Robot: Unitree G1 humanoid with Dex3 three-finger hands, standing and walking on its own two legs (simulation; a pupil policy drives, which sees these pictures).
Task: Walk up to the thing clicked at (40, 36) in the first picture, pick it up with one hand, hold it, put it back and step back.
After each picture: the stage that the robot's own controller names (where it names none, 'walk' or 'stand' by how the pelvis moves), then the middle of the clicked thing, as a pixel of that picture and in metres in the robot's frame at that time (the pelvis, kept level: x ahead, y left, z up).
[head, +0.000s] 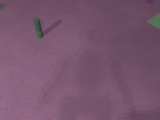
stand; (38, 28) +1.54 +0.48 -0.65
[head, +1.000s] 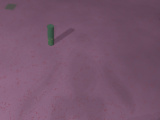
walk; (50, 35) +1.43 +0.23 -0.63
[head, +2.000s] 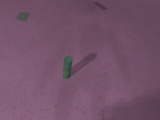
walk; (67, 68) +0.86 +0.06 -0.64
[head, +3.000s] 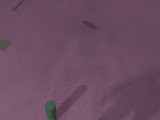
walk; (51, 113) +0.51 +0.16 -0.64
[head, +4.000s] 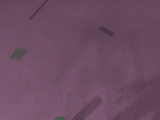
stand; out of the picture +0.41 +0.15 -0.63
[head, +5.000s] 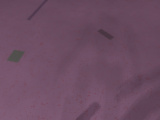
stand; out of the picture +0.36 +0.15 -0.66
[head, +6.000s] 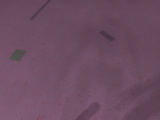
stand; out of the picture +0.38 +0.14 -0.66
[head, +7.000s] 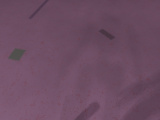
stand; out of the picture +0.37 +0.15 -0.66
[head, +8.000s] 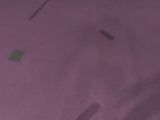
stand; out of the picture +0.36 +0.15 -0.66
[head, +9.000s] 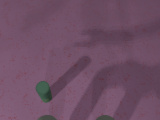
go down; (44, 93) +0.41 +0.16 -0.49
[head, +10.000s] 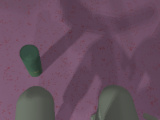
go down; (32, 63) +0.45 +0.19 -0.28
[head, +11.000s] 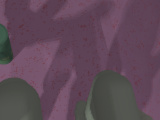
close in; out of the picture +0.44 +0.22 -0.20
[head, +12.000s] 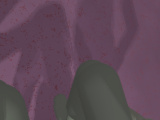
close; out of the picture +0.44 +0.25 -0.16
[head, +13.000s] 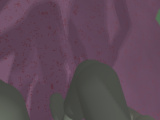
lift; out of the picture +0.43 +0.26 -0.16
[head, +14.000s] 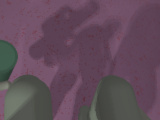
lift; out of the picture +0.33 +0.25 -0.08
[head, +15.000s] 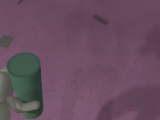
hold; (29, 91) +0.30 +0.16 +0.07
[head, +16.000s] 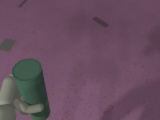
hold; (35, 95) +0.30 +0.15 +0.03
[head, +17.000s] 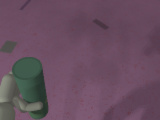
hold; (34, 92) +0.30 +0.15 +0.04
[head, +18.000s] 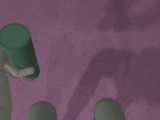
crouch; (24, 58) +0.41 +0.16 -0.03
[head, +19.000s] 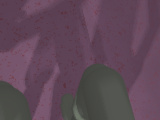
lower; out of the picture +0.43 +0.25 -0.16
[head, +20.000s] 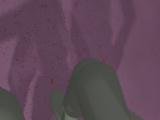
lower; out of the picture +0.44 +0.26 -0.16
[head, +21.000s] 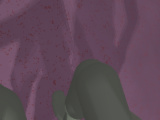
lower; out of the picture +0.43 +0.27 -0.16
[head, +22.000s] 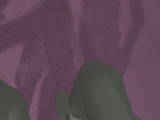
lower; out of the picture +0.42 +0.27 -0.16
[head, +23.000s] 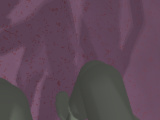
lower; out of the picture +0.42 +0.25 -0.16
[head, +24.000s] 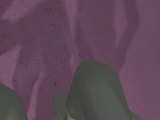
open; out of the picture +0.44 +0.25 -0.16
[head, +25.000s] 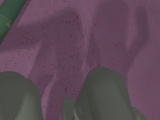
stand; (5, 17) +0.57 +0.19 -0.28
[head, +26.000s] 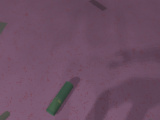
stand; (60, 97) +0.52 +0.10 -0.63
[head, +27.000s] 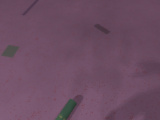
stand; (64, 114) +0.53 +0.11 -0.69
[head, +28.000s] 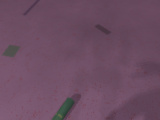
stand; (62, 113) +0.54 +0.13 -0.69
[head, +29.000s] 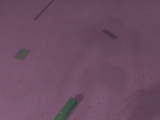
stand; (65, 111) +0.58 +0.14 -0.74
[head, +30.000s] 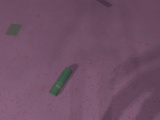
walk; (61, 81) +0.67 +0.17 -0.72
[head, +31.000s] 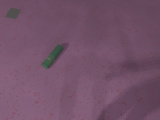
walk; (53, 56) +0.92 +0.21 -0.71
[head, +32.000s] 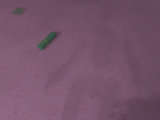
stand; (47, 40) +1.29 +0.36 -0.72
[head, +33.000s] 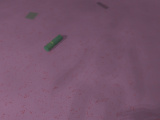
stand; (53, 42) +1.36 +0.30 -0.74
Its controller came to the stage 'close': yes
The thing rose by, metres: 0.68
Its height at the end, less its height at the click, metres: -0.09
